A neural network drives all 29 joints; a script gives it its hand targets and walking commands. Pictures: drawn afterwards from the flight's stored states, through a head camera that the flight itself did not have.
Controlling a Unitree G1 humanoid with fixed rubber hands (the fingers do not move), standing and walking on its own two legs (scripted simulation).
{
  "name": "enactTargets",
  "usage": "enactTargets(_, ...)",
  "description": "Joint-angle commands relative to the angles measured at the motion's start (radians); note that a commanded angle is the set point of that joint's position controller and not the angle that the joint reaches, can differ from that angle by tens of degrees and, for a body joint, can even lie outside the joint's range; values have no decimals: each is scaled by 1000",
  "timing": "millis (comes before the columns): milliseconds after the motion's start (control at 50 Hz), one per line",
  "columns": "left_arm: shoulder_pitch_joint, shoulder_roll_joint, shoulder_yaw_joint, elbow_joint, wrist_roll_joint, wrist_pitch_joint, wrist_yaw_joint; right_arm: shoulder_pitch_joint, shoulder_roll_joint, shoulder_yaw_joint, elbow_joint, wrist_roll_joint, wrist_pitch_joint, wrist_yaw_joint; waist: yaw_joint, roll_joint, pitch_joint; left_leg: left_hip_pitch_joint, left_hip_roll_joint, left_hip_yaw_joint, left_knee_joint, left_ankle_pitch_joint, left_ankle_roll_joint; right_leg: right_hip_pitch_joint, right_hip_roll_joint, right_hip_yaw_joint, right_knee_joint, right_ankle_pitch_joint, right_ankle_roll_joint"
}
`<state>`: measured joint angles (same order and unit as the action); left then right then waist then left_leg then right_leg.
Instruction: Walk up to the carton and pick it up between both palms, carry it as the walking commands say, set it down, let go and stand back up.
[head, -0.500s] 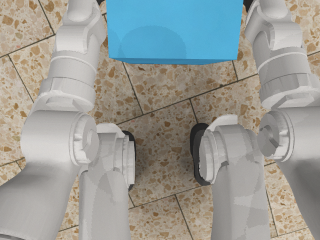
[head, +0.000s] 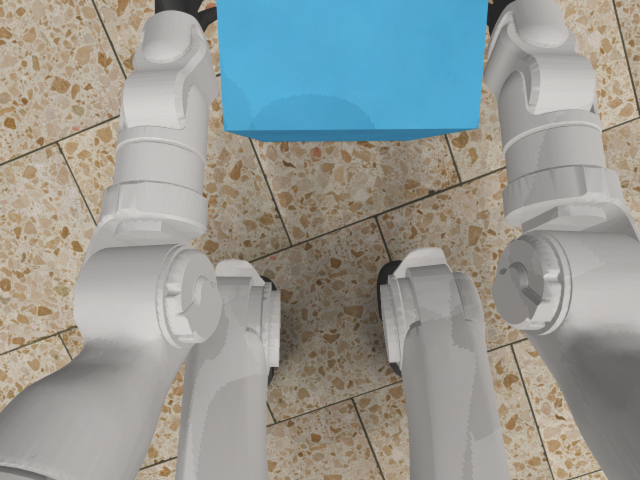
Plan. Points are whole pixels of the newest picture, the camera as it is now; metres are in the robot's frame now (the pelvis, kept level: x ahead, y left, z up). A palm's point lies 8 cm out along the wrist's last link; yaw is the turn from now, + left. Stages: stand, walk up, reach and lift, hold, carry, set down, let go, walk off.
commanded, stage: reach and lift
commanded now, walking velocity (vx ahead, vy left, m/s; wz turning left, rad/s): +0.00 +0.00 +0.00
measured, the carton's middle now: (342, 41) +0.54 -0.04 -0.20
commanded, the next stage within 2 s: none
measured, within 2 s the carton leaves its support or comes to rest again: neither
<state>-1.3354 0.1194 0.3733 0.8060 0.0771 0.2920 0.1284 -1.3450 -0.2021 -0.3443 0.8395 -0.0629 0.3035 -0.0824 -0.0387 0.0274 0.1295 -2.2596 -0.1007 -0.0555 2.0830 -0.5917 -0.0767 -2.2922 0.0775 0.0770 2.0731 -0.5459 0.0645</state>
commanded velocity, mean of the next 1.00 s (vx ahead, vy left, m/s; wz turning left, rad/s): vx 0.00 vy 0.00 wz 0.00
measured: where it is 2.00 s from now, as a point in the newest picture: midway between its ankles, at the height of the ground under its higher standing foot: (329, 344)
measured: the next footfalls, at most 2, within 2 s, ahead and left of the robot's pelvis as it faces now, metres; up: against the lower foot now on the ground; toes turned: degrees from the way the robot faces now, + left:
none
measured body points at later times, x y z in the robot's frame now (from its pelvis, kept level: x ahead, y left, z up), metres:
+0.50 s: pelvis +0.00 +0.00 +0.05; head +0.33 -0.02 +0.35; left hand +0.55 +0.11 -0.07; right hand +0.53 -0.19 -0.07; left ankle +0.10 +0.13 -0.36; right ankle +0.11 -0.13 -0.36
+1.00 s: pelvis +0.00 +0.00 +0.10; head +0.29 -0.02 +0.44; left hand +0.53 +0.11 +0.01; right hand +0.51 -0.19 +0.01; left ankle +0.10 +0.13 -0.36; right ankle +0.11 -0.13 -0.36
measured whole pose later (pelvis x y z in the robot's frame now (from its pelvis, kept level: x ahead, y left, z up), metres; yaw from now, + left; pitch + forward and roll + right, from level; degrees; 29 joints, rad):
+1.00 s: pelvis +0.00 +0.00 +0.10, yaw +0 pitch +46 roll +1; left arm -1.12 0.01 0.46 0.68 0.19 0.37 0.07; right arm -1.11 -0.06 -0.45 0.69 -0.19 0.38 -0.04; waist -0.03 0.02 -0.11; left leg -2.02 -0.12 -0.09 1.75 -0.53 -0.08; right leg -2.05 0.10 0.10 1.74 -0.49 0.06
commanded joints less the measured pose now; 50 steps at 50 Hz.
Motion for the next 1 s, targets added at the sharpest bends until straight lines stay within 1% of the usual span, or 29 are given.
enactTargets(0,-679,-962,-430,-107,-114,-21,-261,-636,1013,424,-131,124,-17,298,-26,-33,-1330,593,-68,171,-163,343,49,748,55,-183,-168,384,-30)
enactTargets(160,-616,-981,-438,-122,-98,-10,-272,-569,1041,427,-146,98,-4,292,-21,-32,-1347,578,-72,170,-201,372,38,800,61,-171,-204,437,-31)
enactTargets(280,-591,-1010,-470,-166,-106,0,-267,-544,1071,456,-189,101,7,287,-16,-34,-1426,625,-79,168,-238,405,32,856,68,-170,-238,468,-27)
enactTargets(400,-565,-1031,-469,-157,-93,12,-267,-517,1088,451,-183,88,18,288,-15,-29,-1398,655,-83,164,-289,383,31,846,70,-174,-287,425,-25)
enactTargets(540,-547,-1051,-435,-119,-63,23,-272,-505,1098,413,-151,62,26,296,-19,-19,-1347,676,-83,159,-348,332,30,826,71,-178,-345,358,-28)
enactTargets(640,-532,-1065,-410,-100,-42,34,-280,-496,1113,389,-134,46,34,303,-16,-16,-1335,691,-83,159,-388,304,30,833,73,-179,-382,326,-28)
enactTargets(760,-511,-1087,-403,-99,-32,46,-289,-481,1140,388,-137,37,44,306,-10,-22,-1354,715,-84,159,-432,298,31,876,75,-178,-424,321,-24)
enactTargets(980,-462,-1125,-423,-116,-32,58,-305,-436,1187,413,-161,34,56,304,-8,-30,-1378,774,-88,154,-505,314,31,968,82,-172,-497,344,-20)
